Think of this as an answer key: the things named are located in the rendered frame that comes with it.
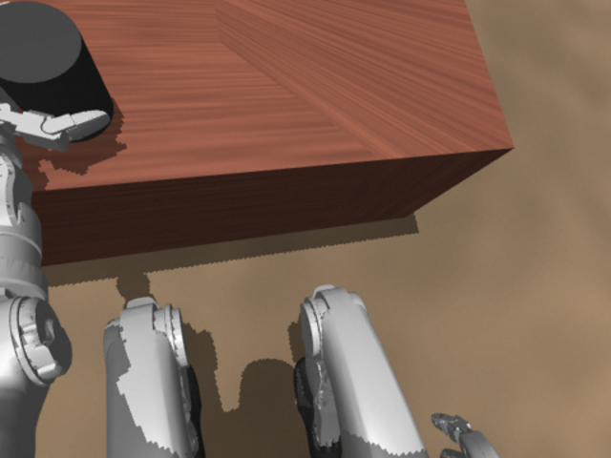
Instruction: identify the right robot hand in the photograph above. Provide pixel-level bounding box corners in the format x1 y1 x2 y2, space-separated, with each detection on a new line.
432 413 500 458

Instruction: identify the left robot hand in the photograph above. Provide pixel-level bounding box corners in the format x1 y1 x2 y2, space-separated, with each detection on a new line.
0 2 110 152

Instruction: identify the right robot foot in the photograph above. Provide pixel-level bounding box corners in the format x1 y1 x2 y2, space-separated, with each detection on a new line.
293 357 342 458

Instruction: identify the can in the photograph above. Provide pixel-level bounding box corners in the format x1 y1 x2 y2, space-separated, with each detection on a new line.
0 1 114 143

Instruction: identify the left robot foot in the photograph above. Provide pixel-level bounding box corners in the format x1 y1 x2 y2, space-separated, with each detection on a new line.
186 365 205 458

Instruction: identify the left robot arm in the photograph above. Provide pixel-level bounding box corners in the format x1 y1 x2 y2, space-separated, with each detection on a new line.
0 135 73 458

